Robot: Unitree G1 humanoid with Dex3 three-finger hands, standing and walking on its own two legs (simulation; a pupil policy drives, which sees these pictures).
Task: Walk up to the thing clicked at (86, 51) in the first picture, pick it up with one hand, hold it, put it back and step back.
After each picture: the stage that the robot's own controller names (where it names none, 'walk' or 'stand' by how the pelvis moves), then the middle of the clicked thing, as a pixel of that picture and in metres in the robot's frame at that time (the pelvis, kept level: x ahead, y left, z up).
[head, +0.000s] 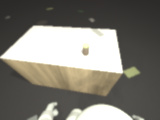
stand; (85, 49) +0.62 +0.09 -0.04
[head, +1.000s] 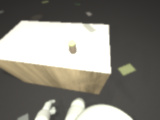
rise first; (72, 47) +0.57 +0.22 -0.01
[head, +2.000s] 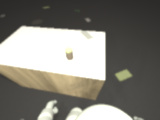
stand; (69, 54) +0.54 +0.24 -0.04
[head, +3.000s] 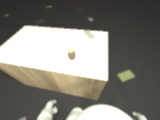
stand; (71, 53) +0.54 +0.22 -0.04
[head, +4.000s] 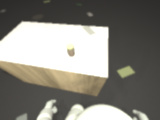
stand; (70, 50) +0.55 +0.23 -0.04
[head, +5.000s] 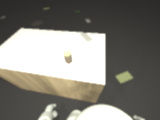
stand; (68, 57) +0.51 +0.24 -0.04
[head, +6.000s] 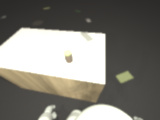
stand; (68, 56) +0.51 +0.24 -0.04
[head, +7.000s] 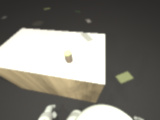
stand; (68, 57) +0.51 +0.24 -0.04
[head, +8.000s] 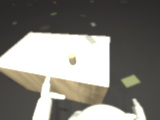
rise first; (72, 59) +0.50 +0.24 -0.04
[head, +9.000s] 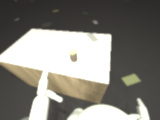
go down; (73, 56) +0.53 +0.24 -0.04
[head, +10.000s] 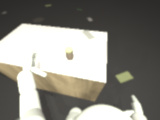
go down; (69, 53) +0.53 +0.22 -0.03
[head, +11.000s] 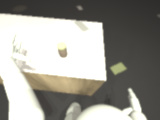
go down; (62, 50) +0.50 +0.22 +0.00
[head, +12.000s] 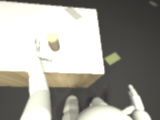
close in; (53, 43) +0.51 +0.23 +0.04
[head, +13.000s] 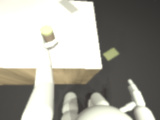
close; (49, 36) +0.54 +0.23 +0.06
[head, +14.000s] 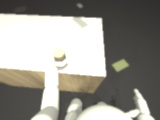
lift; (60, 57) +0.40 +0.21 +0.07
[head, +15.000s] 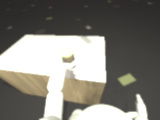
lift; (69, 59) +0.33 +0.16 +0.18
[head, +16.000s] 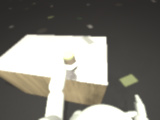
hold; (70, 61) +0.33 +0.16 +0.15
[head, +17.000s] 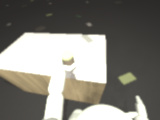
crouch; (69, 61) +0.33 +0.17 +0.15
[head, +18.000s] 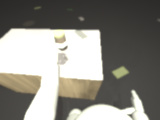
crouch; (61, 40) +0.47 +0.20 +0.18
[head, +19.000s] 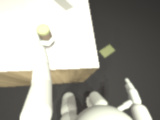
lower; (45, 36) +0.54 +0.23 +0.06
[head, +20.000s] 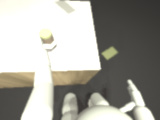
lower; (48, 39) +0.52 +0.23 +0.05
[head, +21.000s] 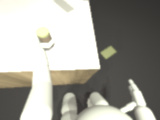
lower; (45, 38) +0.52 +0.24 +0.06
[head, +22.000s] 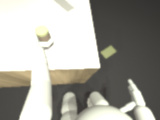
lower; (44, 37) +0.53 +0.24 +0.06
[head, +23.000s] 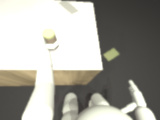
loosen; (51, 39) +0.52 +0.22 +0.06
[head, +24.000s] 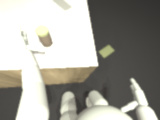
withdraw; (45, 37) +0.53 +0.23 +0.06
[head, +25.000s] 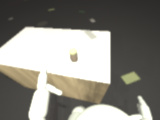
sink last; (73, 55) +0.50 +0.21 +0.01
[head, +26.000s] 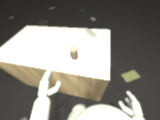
stand; (73, 53) +0.52 +0.21 +0.01
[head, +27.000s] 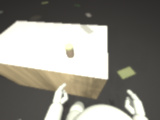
stand; (69, 51) +0.51 +0.22 +0.02
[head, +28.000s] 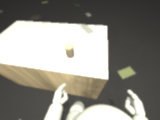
stand; (69, 51) +0.51 +0.22 +0.03
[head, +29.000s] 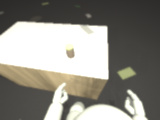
stand; (70, 51) +0.51 +0.22 +0.02
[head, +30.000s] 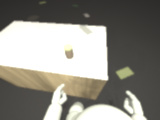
stand; (69, 52) +0.50 +0.21 +0.02
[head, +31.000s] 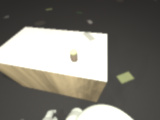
stand; (73, 55) +0.53 +0.20 -0.04
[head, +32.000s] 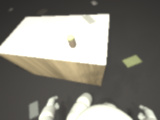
walk; (71, 41) +0.61 +0.24 -0.02
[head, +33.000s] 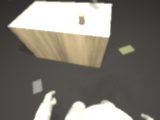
walk; (81, 19) +0.94 +0.16 -0.01
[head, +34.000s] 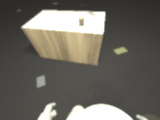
stand; (81, 21) +1.15 +0.23 -0.03
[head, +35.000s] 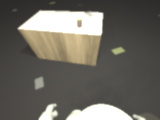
stand; (79, 22) +1.14 +0.23 -0.04
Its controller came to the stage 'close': yes
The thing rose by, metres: 0.21
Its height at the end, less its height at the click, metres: +0.00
